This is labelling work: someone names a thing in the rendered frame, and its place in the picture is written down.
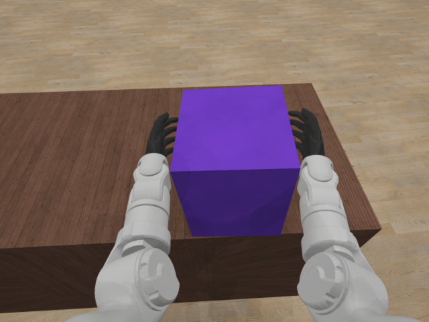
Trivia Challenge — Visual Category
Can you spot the robot left upper arm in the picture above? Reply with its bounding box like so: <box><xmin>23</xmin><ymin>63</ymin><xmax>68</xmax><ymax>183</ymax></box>
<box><xmin>65</xmin><ymin>248</ymin><xmax>180</xmax><ymax>322</ymax></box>

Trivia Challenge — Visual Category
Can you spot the carton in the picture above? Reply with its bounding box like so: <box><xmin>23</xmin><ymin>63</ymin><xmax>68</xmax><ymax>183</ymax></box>
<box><xmin>170</xmin><ymin>85</ymin><xmax>301</xmax><ymax>237</ymax></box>

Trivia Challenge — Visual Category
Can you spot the right robot hand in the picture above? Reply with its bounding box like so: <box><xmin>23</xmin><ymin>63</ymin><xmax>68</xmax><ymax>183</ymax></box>
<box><xmin>288</xmin><ymin>108</ymin><xmax>325</xmax><ymax>159</ymax></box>

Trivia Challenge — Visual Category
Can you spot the robot left forearm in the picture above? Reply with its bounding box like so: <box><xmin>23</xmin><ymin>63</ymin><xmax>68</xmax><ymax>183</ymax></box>
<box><xmin>95</xmin><ymin>153</ymin><xmax>171</xmax><ymax>300</ymax></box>

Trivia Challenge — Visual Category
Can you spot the robot right upper arm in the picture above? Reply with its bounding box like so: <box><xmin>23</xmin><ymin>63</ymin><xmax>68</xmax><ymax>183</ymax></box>
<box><xmin>297</xmin><ymin>252</ymin><xmax>422</xmax><ymax>322</ymax></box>

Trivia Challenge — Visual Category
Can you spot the pedestal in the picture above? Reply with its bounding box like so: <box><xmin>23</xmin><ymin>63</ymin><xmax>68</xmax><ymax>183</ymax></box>
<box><xmin>0</xmin><ymin>83</ymin><xmax>382</xmax><ymax>313</ymax></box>

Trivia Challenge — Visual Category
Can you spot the robot right forearm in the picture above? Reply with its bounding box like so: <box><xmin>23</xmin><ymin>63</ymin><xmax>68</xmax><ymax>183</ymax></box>
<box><xmin>297</xmin><ymin>155</ymin><xmax>375</xmax><ymax>274</ymax></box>

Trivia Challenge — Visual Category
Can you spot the left robot hand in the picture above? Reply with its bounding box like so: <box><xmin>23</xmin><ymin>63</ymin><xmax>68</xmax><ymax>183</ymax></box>
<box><xmin>145</xmin><ymin>112</ymin><xmax>178</xmax><ymax>157</ymax></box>

